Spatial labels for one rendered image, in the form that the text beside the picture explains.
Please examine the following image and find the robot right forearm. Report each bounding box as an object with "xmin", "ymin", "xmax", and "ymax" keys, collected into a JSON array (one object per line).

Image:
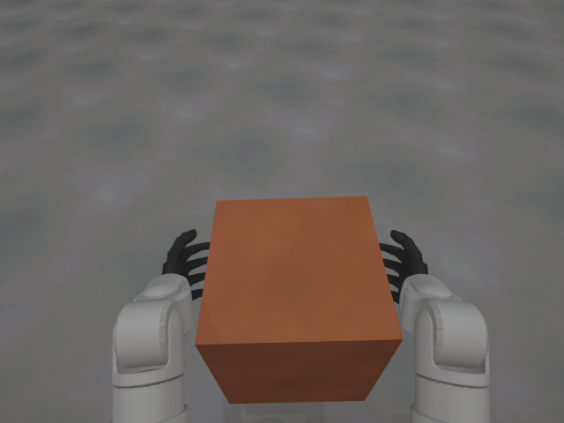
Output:
[{"xmin": 399, "ymin": 274, "xmax": 493, "ymax": 423}]

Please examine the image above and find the left robot hand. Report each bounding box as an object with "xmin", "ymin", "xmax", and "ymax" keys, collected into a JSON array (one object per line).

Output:
[{"xmin": 161, "ymin": 229, "xmax": 210, "ymax": 300}]

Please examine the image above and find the right robot hand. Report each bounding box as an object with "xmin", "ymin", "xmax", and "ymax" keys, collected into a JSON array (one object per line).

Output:
[{"xmin": 379, "ymin": 230, "xmax": 428, "ymax": 304}]

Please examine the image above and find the robot left forearm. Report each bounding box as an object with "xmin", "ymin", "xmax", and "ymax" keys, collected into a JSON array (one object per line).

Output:
[{"xmin": 108, "ymin": 273, "xmax": 194, "ymax": 423}]

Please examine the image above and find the carton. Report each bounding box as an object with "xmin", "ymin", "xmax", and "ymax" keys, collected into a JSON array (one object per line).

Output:
[{"xmin": 195, "ymin": 196, "xmax": 403, "ymax": 404}]

